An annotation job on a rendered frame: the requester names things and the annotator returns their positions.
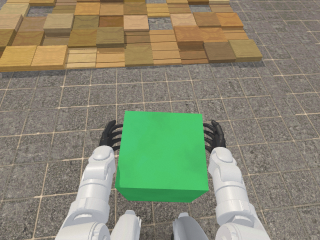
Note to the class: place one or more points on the robot left forearm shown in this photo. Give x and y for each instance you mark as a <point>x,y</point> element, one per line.
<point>91,204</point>

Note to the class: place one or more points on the robot left thigh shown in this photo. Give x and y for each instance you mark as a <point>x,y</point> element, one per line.
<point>127,228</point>

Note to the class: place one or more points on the right robot shin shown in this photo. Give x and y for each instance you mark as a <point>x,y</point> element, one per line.
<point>183,214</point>

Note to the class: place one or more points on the carton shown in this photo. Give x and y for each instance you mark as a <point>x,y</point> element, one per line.
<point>162,157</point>

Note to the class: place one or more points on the robot right hand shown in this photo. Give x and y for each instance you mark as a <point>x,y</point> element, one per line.
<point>217,136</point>

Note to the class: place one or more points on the robot right forearm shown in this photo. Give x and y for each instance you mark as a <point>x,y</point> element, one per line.
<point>232,201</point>

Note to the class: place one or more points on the robot right upper arm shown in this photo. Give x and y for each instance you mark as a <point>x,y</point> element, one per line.
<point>233,231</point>

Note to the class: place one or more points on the robot left upper arm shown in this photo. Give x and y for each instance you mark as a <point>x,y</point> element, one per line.
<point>86,231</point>

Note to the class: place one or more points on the robot left hand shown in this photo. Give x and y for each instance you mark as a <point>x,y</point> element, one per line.
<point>108,134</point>

